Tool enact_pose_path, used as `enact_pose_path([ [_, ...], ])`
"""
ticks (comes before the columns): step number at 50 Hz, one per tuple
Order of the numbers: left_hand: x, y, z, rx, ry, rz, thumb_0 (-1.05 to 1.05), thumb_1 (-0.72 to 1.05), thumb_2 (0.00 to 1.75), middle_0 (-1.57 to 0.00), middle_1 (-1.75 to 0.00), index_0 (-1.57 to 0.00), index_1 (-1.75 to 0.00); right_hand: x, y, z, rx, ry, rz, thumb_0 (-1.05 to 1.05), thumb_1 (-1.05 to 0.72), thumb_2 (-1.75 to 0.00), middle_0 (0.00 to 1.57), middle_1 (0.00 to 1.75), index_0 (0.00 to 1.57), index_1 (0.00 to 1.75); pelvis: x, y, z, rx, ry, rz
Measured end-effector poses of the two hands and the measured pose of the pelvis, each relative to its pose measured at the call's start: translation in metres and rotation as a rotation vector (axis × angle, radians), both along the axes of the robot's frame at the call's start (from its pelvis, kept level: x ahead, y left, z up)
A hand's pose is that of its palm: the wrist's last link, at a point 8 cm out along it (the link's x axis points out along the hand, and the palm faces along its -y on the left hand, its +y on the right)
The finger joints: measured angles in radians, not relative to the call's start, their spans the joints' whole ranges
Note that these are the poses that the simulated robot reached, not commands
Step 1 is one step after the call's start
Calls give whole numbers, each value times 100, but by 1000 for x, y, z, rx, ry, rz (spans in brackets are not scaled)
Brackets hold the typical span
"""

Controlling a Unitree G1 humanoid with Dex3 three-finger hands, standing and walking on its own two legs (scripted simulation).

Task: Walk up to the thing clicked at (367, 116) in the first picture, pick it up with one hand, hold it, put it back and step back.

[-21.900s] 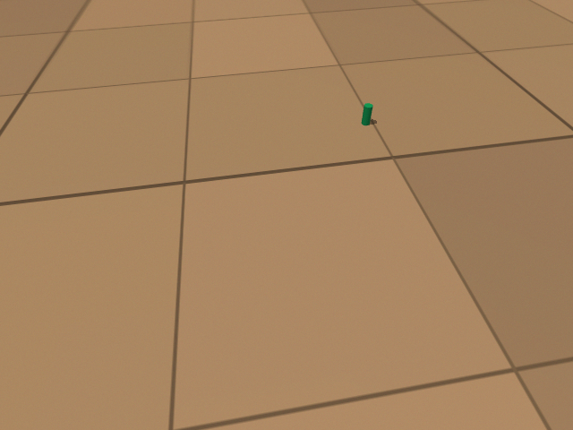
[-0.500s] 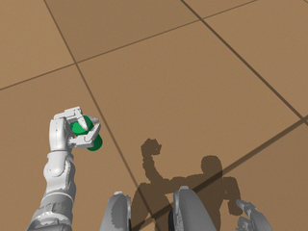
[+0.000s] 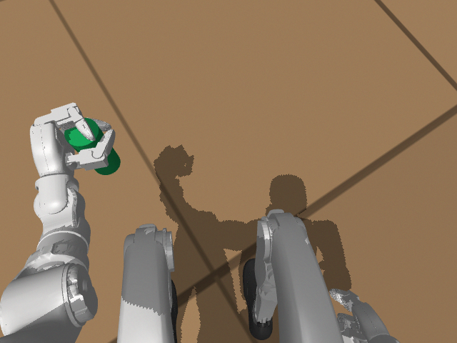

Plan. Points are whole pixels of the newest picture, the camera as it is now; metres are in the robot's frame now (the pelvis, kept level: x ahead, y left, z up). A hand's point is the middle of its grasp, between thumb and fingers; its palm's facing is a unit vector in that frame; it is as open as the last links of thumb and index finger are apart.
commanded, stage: crouch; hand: left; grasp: from the side
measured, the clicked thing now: (95, 149) +0.46 +0.21 -0.08
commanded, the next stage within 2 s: lower in 0.86 s
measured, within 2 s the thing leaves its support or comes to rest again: neither
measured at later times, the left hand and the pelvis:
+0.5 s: hand (108, 150) +0.49 +0.21 -0.16, palm faces +0.14 -0.99 -0.02, open 4.7 cm; pelvis -0.02 +0.01 -0.10, yaw -4 degrees
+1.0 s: hand (113, 156) +0.50 +0.22 -0.22, palm faces +0.14 -0.99 -0.04, open 4.6 cm; pelvis -0.01 +0.02 -0.12, yaw -8 degrees
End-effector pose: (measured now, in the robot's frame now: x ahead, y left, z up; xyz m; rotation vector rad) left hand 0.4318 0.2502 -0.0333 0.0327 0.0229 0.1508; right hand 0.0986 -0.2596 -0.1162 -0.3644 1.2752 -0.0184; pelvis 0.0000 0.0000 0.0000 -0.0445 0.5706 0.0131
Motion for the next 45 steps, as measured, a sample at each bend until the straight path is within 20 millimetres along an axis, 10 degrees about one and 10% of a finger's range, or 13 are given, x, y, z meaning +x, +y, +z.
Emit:
enact_pose_path([
  [17, 27, 8, -96, -15, 1, -10, 4, 3, 107, -86, -106, -132, -141, -63, -8, -60, -79, 154, 0, 1, -91, -91, 20, 30, 20, 30, -14, 7, -82, -52, -64, -23],
  [45, 39, 15, -174, -11, 18, 2, 4, 4, 106, -86, -107, -134, -142, -59, -8, -68, -168, 228, 154, 0, -90, -91, 21, 30, 20, 30, -13, 15, -117, -135, -148, -57],
])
